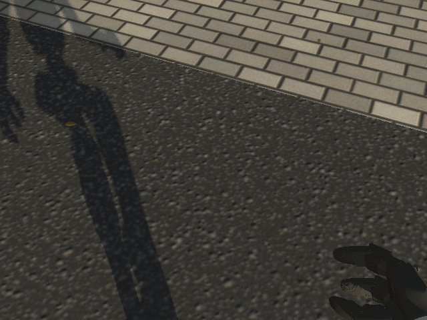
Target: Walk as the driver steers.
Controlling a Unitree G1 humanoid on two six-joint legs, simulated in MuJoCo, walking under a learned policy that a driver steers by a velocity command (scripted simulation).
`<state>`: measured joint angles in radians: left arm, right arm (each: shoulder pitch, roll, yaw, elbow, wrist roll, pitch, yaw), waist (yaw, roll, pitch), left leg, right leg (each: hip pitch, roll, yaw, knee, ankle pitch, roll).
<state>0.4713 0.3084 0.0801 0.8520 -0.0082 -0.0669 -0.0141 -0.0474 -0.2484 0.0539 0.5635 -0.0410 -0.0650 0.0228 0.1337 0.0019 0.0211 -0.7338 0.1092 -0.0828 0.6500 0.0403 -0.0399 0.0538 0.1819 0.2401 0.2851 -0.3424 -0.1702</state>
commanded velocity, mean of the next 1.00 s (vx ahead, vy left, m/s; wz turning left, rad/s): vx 1.00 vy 0.00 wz -0.78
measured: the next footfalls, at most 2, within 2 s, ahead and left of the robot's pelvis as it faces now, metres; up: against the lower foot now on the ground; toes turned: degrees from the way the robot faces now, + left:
left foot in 0.08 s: +0.31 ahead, +0.17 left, +0.00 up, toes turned -9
right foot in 0.56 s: +0.64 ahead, -0.15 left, +0.00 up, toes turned -36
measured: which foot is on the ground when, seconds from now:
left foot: up 0.00-0.06, down 0.08-0.54, up 0.56-0.94, down 0.96-1.00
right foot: down 0.00-0.10, up 0.12-0.54, down 0.56-0.96, up 0.98-1.00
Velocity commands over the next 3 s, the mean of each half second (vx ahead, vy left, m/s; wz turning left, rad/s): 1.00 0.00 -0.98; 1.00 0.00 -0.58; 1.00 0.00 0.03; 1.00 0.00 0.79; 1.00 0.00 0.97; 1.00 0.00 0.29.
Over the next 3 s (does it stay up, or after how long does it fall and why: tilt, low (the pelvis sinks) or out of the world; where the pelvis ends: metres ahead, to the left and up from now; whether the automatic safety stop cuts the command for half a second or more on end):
stays up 2.44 -0.94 0.00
